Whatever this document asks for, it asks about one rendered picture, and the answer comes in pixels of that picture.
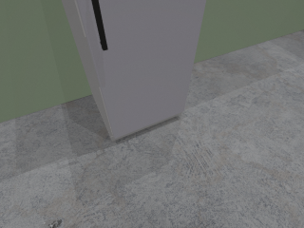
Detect robot left hand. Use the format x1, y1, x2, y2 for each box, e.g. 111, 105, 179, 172
38, 218, 62, 228

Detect fridge door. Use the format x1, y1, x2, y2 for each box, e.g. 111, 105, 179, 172
76, 0, 206, 139

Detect handle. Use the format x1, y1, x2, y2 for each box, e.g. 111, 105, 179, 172
91, 0, 108, 50

